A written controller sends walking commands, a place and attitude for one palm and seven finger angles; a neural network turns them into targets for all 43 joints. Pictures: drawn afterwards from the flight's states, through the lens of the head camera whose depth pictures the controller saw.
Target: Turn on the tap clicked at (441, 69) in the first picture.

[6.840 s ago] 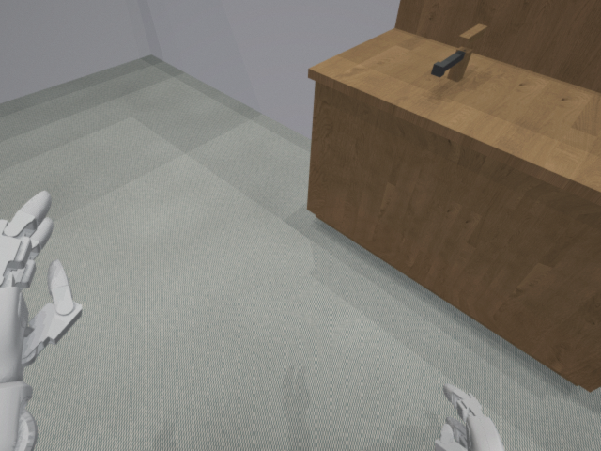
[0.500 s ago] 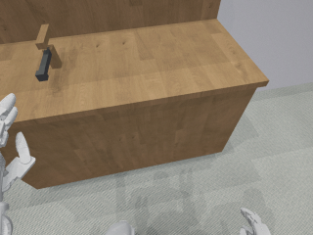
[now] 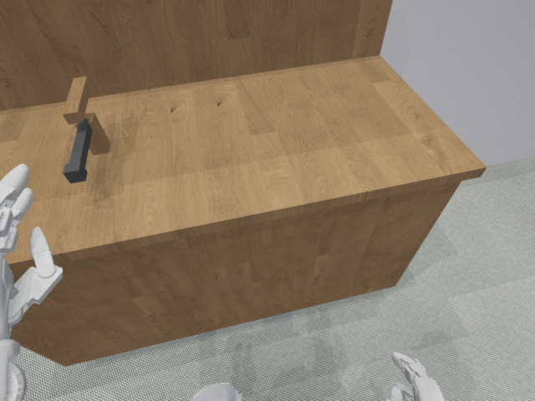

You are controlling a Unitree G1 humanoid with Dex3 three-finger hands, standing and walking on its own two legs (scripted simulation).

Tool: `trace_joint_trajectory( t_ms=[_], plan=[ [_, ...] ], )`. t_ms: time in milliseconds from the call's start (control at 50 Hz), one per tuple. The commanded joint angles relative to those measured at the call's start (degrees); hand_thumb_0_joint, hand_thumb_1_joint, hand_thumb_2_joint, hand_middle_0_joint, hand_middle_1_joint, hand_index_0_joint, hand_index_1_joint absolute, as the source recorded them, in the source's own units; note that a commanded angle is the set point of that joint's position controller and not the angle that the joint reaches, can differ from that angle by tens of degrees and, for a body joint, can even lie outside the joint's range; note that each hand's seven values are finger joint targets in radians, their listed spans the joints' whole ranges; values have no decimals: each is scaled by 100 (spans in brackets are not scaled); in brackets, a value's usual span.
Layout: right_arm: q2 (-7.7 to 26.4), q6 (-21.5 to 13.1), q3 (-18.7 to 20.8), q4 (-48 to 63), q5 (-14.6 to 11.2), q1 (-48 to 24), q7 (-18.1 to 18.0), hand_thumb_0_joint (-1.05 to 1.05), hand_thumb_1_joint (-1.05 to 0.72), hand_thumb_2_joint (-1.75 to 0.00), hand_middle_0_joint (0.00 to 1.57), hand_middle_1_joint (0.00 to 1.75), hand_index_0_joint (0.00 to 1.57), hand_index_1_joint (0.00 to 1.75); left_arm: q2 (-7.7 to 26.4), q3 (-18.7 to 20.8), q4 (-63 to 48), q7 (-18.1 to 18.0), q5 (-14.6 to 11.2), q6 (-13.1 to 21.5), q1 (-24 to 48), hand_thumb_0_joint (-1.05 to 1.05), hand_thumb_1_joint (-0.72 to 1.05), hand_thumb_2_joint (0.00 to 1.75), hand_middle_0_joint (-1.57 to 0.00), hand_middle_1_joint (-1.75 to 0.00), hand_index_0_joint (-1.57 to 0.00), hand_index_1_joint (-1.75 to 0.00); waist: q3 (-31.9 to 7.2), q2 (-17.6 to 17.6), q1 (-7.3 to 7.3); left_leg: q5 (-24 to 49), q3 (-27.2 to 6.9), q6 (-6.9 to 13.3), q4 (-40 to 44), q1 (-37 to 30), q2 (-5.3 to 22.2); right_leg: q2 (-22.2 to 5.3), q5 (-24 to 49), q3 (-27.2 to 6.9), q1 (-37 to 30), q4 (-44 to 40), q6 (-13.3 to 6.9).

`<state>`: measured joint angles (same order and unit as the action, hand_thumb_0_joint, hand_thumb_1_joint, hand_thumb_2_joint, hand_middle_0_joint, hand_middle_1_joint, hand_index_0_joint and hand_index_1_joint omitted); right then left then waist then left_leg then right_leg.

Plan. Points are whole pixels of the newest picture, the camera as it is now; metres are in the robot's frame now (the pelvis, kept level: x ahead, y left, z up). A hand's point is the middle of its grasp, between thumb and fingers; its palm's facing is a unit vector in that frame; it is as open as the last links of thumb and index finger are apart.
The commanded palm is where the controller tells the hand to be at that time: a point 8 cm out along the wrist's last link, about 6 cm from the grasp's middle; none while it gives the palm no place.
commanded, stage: come to a stop and stand still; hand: left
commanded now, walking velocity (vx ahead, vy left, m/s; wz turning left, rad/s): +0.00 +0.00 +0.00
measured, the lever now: (75, 172) +0.47 +0.40 +0.05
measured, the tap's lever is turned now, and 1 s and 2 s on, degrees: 0 0 0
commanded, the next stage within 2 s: look again from close up in 1.16 s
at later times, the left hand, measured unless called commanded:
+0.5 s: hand (39, 268) +0.22 +0.26 +0.17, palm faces +0.33 -0.83 -0.44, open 7.4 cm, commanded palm +0.17 +0.30 +0.18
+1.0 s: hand (34, 313) +0.17 +0.24 +0.17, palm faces +0.37 -0.84 -0.38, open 7.4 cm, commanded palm +0.12 +0.28 +0.18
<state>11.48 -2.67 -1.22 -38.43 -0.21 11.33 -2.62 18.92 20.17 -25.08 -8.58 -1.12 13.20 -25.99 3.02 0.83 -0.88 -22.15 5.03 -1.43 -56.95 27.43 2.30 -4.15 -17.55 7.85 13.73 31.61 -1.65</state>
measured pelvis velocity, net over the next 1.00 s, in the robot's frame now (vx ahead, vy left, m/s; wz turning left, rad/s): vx -0.05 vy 0.01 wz -0.04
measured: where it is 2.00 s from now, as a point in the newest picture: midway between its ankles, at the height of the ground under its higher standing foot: outside the picture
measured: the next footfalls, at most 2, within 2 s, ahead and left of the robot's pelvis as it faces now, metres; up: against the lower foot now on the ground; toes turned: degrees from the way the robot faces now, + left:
left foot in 0.14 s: +0.12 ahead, +0.15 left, +0.00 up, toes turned +7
right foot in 0.48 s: +0.05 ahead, -0.08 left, +0.00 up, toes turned -5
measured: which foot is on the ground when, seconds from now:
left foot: up 0.00-0.12, down 0.14-0.54, up 0.56-0.72, down 0.74-1.00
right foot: down 0.00-0.16, up 0.18-0.46, down 0.48-1.00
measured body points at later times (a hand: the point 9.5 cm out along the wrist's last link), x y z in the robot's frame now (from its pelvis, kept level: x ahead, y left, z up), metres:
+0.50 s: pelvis -0.01 +0.02 +0.00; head +0.02 +0.03 +0.45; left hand +0.19 +0.30 +0.20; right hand +0.17 -0.17 -0.08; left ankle +0.08 +0.14 -0.74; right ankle +0.00 -0.08 -0.74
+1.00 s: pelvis -0.05 +0.01 +0.00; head -0.05 +0.01 +0.45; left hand +0.15 +0.29 +0.19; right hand +0.10 -0.23 -0.09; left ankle -0.01 +0.13 -0.74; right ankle +0.01 -0.08 -0.74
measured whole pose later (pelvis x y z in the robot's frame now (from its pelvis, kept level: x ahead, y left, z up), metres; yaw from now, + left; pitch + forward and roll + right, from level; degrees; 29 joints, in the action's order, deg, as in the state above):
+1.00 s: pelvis -0.05 +0.01 +0.00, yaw -3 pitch -2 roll +0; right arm 11.7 -5.4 -1.2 -35.7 0.3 13.5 -3.7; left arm 20.0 18.9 -26.0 -8.7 -1.5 11.4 -26.8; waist 1.2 0.6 -0.5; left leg -13.4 3.8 0.0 -30.2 15.6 2.5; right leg 1.0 -9.7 5.9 15.9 26.9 -2.8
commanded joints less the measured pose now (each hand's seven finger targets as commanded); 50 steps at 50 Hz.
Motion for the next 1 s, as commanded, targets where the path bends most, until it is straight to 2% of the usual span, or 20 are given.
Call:
trace_joint_trajectory(
  t_ms=[0,60,80,100,140,160,240,340,440,480,520,540,560,620,680,740,780,860,920,980],
  plan=[
    [403,-280,247,1166,52,-587,-86,0,-90,-90,20,30,20,30,1140,688,-1417,-150,31,390,89,0,90,90,-20,-30,-20,-30,-955,-1015,-49,452,320,55,1617,-130,-19,-1174,3564,-878,-1208,-843,-566],
    [437,-280,308,1306,47,-476,-143,0,-90,-90,20,30,20,30,1136,664,-1805,-189,-11,315,27,0,90,90,-20,-30,-20,-30,-1104,-682,30,1524,397,38,2951,-1300,-166,-891,3153,-607,-956,-402,-276],
    [507,-266,358,1346,36,-407,-176,0,-90,-90,20,30,20,30,1187,698,-1954,-188,-19,319,135,0,90,90,-20,-30,-20,-30,-1156,-348,76,2087,252,62,3321,-1779,47,-720,2733,-532,-782,-112,-93],
    [629,-257,424,1384,3,-363,-208,0,-90,-90,20,30,20,30,1249,739,-2002,-177,-37,323,172,0,90,90,-20,-30,-20,-30,-1206,274,39,3272,-301,246,3320,-2277,631,-355,1807,-437,-316,282,146],
    [686,-324,480,1393,-13,-261,-184,0,-90,-90,20,30,20,30,1285,801,-1761,-111,-71,337,197,0,90,90,-20,-30,-20,-30,-1102,1279,29,4645,-1622,798,3727,-2576,1740,255,-1519,-399,769,1485,330],
    [593,-365,399,1326,98,-309,-161,0,-90,-90,20,30,20,30,1312,834,-1786,-83,-85,379,263,0,90,90,-20,-30,-20,-30,-1024,1592,90,4496,-2105,974,3996,-2340,2009,265,-1723,-598,913,2144,332],
    [657,-533,465,1325,38,-254,65,0,-90,-90,20,30,20,30,1167,725,-2234,-57,-111,308,-28,0,90,90,-20,-30,-20,-30,-1314,1200,55,4709,-963,787,3487,-2775,1674,308,-886,-481,843,1492,308],
    [689,-551,412,1388,50,-236,124,0,-90,-90,20,30,20,30,1093,687,-2111,3,-214,67,-256,0,90,90,-20,-30,-20,-30,-1063,1362,149,3418,-791,670,3758,-2153,1631,467,-652,-261,382,548,354],
    [627,-476,312,1395,-7,-363,27,0,-90,-90,20,30,20,30,1222,800,-1743,-19,-215,-39,-34,0,90,90,-20,-30,-20,-30,-967,918,111,1284,-503,444,3631,-1183,1324,378,187,-256,-741,-781,332],
    [520,-425,270,1396,-24,-406,18,0,-90,-90,20,30,20,30,1187,734,-1550,-21,-188,-58,220,0,90,90,-20,-30,-20,-30,-795,21,147,48,-88,122,3007,-808,721,-133,307,-921,-611,-1257,88],
    [473,-385,277,1362,-33,-445,-36,0,-90,-90,20,30,20,30,1128,627,-1328,-1,-242,-224,148,0,90,90,-20,-30,-20,-30,-506,-1136,64,-120,-36,-25,1782,-967,101,-895,-997,-2092,620,-1950,-289],
    [492,-364,251,1293,-26,-510,-55,0,-90,-90,20,30,20,30,1177,604,-1535,-51,-243,-272,243,0,90,90,-20,-30,-20,-30,-442,-935,72,-14,-163,-10,1493,-891,124,-1111,-854,-2307,686,-1987,-460],
    [424,-356,164,1215,2,-498,-56,0,-90,-90,20,30,20,30,1093,478,-1598,-84,-215,-260,381,0,90,90,-20,-30,-20,-30,-498,-885,112,52,-321,13,1357,-750,97,-1155,-609,-2123,469,-1859,-534],
    [477,-370,150,1091,6,-569,-147,0,-90,-90,20,30,20,30,1158,511,-1521,-142,-142,-174,567,0,90,90,-20,-30,-20,-30,-556,-806,65,74,-335,45,1465,-709,7,-989,-126,-1604,166,-1683,-477],
    [557,-384,207,1067,6,-479,-204,0,-90,-90,20,30,20,30,1195,591,-1493,-163,-117,-94,427,0,90,90,-20,-30,-20,-30,-614,-410,63,630,-331,111,2758,-1270,34,-780,167,-1404,-19,-1401,-299],
    [673,-381,260,1162,35,-517,-245,0,-90,-90,20,30,20,30,1265,714,-1559,-137,-122,46,152,0,90,90,-20,-30,-20,-30,-672,774,-17,1501,-984,319,3673,-1465,756,-51,203,-1010,-29,-833,100],
    [633,-398,185,1181,68,-531,-224,0,-90,-90,20,30,20,30,1104,525,-1636,-110,-57,164,308,0,90,90,-20,-30,-20,-30,-523,1255,-1,1155,-1405,473,4132,-471,1092,171,167,-654,-677,-279,213],
    [663,-540,243,1176,35,-410,-205,0,-90,-90,20,30,20,30,1044,476,-1391,-111,-31,203,297,0,90,90,-20,-30,-20,-30,-611,579,15,249,-928,331,3847,-261,719,93,443,-837,-907,-636,203],
    [672,-543,276,1150,37,-323,-161,0,-90,-90,20,30,20,30,961,392,-1200,-99,-48,141,269,0,90,90,-20,-30,-20,-30,-548,58,50,-270,-601,214,3388,-476,323,-165,-352,-1367,-381,-1308,84],
    [612,-520,246,1097,65,-326,-171,0,-90,-90,20,30,20,30,1043,394,-1203,-127,-60,68,489,0,90,90,-20,-30,-20,-30,-515,-325,93,-16,-478,167,2877,-962,114,-479,-1146,-1686,234,-1805,-51]
  ],
)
